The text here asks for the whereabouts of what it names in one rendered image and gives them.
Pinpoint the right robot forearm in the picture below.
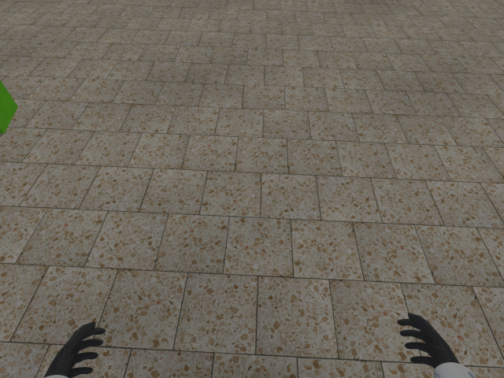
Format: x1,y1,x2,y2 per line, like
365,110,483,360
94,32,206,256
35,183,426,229
434,362,476,378

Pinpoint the right robot hand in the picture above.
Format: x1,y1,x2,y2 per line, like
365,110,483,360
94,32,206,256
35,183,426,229
398,313,460,369

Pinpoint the carton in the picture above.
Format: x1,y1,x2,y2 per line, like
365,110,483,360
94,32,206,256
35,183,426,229
0,80,18,134

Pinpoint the left robot hand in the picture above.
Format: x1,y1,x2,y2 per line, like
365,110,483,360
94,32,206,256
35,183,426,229
44,321,106,378

